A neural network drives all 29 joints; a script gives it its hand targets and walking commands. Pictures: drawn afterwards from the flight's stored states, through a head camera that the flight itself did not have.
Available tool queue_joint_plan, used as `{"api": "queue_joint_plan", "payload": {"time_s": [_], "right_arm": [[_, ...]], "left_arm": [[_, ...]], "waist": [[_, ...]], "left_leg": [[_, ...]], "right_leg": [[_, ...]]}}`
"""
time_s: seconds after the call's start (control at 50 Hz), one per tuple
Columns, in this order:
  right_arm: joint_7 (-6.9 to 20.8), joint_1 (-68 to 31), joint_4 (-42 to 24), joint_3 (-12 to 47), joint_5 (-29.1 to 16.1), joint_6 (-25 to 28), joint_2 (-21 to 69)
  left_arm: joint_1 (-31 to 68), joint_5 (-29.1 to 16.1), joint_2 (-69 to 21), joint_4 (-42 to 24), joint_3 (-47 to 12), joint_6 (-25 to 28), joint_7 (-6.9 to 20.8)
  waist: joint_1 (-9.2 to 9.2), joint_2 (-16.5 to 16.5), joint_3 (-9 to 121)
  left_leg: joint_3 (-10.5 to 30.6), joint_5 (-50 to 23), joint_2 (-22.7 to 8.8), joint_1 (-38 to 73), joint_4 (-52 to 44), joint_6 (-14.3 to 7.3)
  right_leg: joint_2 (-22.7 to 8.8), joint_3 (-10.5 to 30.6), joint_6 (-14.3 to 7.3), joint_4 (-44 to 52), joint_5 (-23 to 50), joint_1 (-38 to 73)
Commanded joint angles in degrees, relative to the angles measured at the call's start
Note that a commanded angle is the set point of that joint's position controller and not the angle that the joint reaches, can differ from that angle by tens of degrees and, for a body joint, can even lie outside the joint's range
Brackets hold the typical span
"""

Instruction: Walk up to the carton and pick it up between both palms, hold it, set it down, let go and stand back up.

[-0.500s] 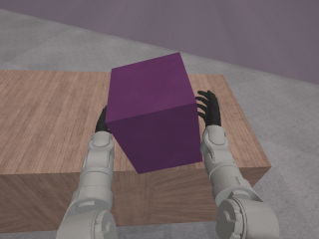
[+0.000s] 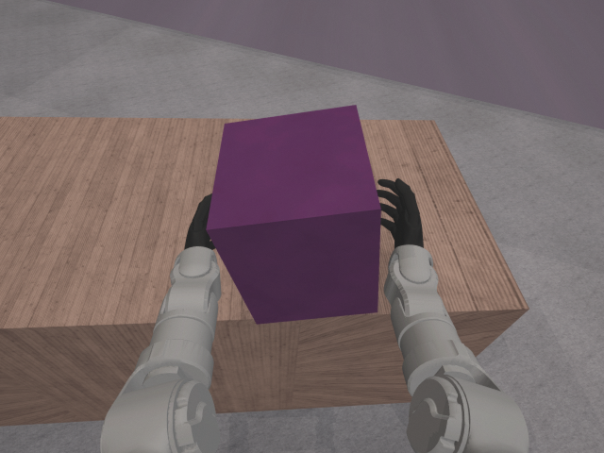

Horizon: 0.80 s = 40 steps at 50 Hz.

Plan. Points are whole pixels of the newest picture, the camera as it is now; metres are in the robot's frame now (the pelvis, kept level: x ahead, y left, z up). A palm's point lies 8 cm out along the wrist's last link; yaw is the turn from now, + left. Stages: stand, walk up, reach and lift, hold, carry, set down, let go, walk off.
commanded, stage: set down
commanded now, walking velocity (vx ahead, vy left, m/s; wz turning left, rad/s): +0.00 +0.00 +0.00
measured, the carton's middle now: (303, 221) +0.45 +0.01 +0.03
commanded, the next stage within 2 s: none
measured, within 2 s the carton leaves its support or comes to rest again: rests again in 0.60 s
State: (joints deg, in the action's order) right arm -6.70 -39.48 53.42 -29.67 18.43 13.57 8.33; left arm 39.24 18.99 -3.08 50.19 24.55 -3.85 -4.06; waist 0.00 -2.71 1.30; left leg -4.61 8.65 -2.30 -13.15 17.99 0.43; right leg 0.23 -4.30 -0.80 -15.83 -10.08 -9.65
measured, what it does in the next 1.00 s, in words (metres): stands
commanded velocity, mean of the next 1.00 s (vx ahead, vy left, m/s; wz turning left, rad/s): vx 0.00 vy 0.00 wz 0.00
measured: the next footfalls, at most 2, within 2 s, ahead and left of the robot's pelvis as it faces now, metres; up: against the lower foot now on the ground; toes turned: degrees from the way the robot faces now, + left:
none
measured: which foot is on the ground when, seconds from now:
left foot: down 0.00-1.00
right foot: down 0.00-1.00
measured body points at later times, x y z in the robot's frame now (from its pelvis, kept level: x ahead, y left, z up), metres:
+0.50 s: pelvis +0.00 +0.00 +0.00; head +0.06 +0.02 +0.44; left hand +0.42 +0.16 +0.02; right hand +0.41 -0.13 +0.04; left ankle +0.00 +0.12 -0.75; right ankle -0.03 -0.10 -0.75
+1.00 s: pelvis +0.00 +0.01 -0.01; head +0.08 +0.02 +0.44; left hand +0.42 +0.16 +0.01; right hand +0.40 -0.14 +0.01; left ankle +0.00 +0.12 -0.75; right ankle -0.03 -0.10 -0.75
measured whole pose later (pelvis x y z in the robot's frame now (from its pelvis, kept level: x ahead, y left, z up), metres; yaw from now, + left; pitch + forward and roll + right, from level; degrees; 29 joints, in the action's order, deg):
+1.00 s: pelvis +0.00 +0.01 -0.01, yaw -1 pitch +16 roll -1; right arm -6.5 -41.9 60.1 -36.6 25.1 19.5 7.3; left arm 46.9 15.8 0.8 69.8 27.4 16.1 -5.6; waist -0.4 -1.1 7.0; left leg -6.2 8.2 -2.6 -28.9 20.9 -0.4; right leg 0.0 -3.3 -0.5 -19.5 -9.4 -26.2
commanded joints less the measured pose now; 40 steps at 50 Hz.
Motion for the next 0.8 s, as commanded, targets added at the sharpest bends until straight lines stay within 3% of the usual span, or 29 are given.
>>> {"api": "queue_joint_plan", "payload": {"time_s": [0.0, 0.32, 0.56, 0.66, 0.72, 0.78], "right_arm": [[9.9, -37.2, -1.8, 17.6, 4.3, 2.9, 28.6], [10.4, -39.0, 1.3, 13.3, 8.3, 4.3, 28.8], [10.1, -37.4, 4.0, 14.5, 10.2, 7.8, 30.3], [10.0, -37.6, 4.9, 14.5, 10.7, 8.7, 29.6], [9.5, -37.4, 6.0, 13.7, 10.7, 7.8, 29.5], [9.7, -37.6, 6.0, 12.8, 10.8, 8.2, 28.7]], "left_arm": [[49.2, -1.6, -28.5, -10.2, -17.3, 9.4, 7.9], [51.4, -2.0, -26.9, -0.2, -14.8, 15.3, 7.3], [48.6, -0.7, -27.9, 5.8, -14.3, 20.6, 6.4], [46.8, 0.0, -27.2, 9.4, -13.6, 21.8, 6.5], [45.5, 0.4, -25.0, 12.0, -10.2, 22.1, 7.4], [46.4, 0.1, -25.0, 12.0, -10.4, 22.9, 7.3]], "waist": [[-0.57, 4.9, 40.7], [-0.38, 5.3, 46.0], [-0.98, 5.6, 49.3], [-1.26, 4.7, 48.7], [-2.28, 2.7, 46.4], [-1.80, 3.4, 46.9]], "left_leg": [[-2.4, -24.7, 1.2, 11.6, 2.2, 2.1], [-2.6, -24.2, 0.8, 7.2, 4.0, 2.5], [-2.2, -29.3, 0.1, 5.3, 5.7, 2.7], [-2.1, -26.5, 0.1, 2.4, 5.1, 2.4], [-2.7, -19.4, 1.0, -3.0, 3.1, 0.4], [-2.5, -18.2, 0.9, -2.5, 3.0, 0.4]], "right_leg": [[0.0, -1.1, 3.1, -4.9, 33.8, 15.4], [-0.3, -0.7, 2.5, -6.8, 33.4, 10.9], [-0.2, -0.5, 1.9, -7.7, 36.9, 8.9], [-0.3, -0.2, 1.8, -7.9, 36.7, 9.7], [-1.0, 1.1, 2.8, -8.6, 37.3, 12.8], [-1.0, 0.9, 2.6, -8.8, 34.7, 11.1]]}}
